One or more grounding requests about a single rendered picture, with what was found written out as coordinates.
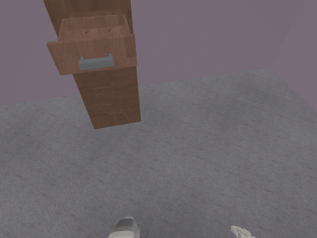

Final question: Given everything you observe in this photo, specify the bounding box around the robot right hand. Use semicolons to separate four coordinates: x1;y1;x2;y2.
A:
231;225;256;238

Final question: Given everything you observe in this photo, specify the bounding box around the robot left shin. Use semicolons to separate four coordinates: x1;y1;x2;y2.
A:
125;215;135;220

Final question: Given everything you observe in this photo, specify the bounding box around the drawer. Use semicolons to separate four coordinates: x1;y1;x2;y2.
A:
47;14;138;75

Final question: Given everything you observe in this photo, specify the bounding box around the handle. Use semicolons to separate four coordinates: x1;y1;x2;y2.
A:
78;54;114;70

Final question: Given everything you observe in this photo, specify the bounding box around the robot left thigh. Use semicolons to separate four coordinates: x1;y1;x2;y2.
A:
108;218;141;238

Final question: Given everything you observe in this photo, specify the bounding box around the cabinet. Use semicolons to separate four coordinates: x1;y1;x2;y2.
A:
44;0;142;130

